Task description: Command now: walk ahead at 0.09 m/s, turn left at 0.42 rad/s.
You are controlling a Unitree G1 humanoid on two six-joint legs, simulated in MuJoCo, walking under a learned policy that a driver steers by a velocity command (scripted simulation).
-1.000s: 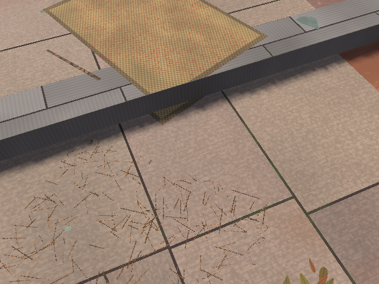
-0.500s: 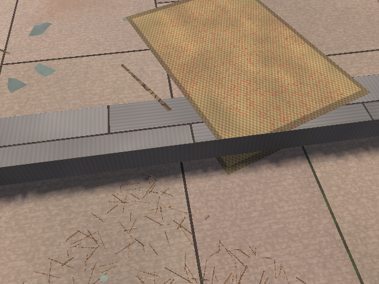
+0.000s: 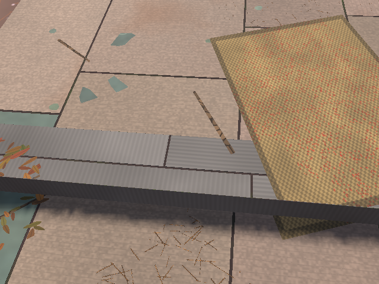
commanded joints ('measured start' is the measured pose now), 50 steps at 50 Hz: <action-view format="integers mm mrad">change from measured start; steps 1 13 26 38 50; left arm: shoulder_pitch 23 43 -12 50 140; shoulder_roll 131 145 125 238 228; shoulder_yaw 36 42 56 96 110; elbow -52 23 19 -51 -16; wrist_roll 4 -30 -29 -24 3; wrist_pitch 8 12 16 -2 49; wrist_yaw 8 -5 -33 -32 -58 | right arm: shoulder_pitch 64 22 -44 -120 -132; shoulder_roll -67 -44 -99 -59 -49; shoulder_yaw -13 20 -9 -11 10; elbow -41 -37 -62 -100 -79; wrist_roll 0 13 16 22 -19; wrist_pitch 27 20 -26 -24 -20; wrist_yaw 21 -19 -53 -59 19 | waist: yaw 10 12 26 55 84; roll -182 -129 115 -55 -170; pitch -149 -128 -56 -195 -94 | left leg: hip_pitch -56 292 180 -296 -154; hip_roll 59 145 396 144 133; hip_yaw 9 50 -122 -15 60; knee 79 -674 -712 149 -295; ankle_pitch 68 351 495 -2 174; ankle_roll -33 31 164 -71 -55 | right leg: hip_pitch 205 54 -32 368 259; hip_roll -237 -192 -17 -271 -149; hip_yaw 231 162 3 420 487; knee -227 -219 176 -153 -326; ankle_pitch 292 -178 -174 399 -413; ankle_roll -150 -95 9 -239 -199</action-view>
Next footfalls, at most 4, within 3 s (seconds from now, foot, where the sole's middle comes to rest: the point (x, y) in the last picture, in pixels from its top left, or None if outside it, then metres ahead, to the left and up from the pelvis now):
0.26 left None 0.05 0.13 -0.77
1.16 left None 0.19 0.08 -0.77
1.58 right None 0.38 -0.20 -0.77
2.02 left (214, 249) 0.56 -0.04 -0.77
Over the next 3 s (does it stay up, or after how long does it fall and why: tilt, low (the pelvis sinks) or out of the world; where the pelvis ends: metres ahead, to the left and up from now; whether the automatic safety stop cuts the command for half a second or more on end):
stays up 0.62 -0.17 0.01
